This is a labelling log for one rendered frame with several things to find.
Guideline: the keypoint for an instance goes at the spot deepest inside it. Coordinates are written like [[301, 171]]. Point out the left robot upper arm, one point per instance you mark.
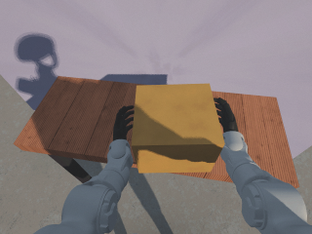
[[87, 210]]

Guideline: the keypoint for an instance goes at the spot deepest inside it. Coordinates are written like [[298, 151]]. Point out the left robot forearm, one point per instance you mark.
[[116, 172]]

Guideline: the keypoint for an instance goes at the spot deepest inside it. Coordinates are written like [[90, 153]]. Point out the robot left hand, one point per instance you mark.
[[120, 128]]

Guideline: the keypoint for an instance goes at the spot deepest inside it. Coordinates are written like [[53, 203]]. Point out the right robot upper arm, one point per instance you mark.
[[274, 208]]

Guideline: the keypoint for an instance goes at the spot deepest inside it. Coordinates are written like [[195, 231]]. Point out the table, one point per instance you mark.
[[76, 117]]

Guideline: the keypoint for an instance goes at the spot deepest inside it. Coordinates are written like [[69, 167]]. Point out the right robot forearm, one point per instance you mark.
[[241, 168]]

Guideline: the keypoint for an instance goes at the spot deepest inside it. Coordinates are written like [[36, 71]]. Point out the carton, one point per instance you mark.
[[176, 129]]

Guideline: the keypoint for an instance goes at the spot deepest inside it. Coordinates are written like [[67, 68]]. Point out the robot right hand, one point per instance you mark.
[[227, 120]]

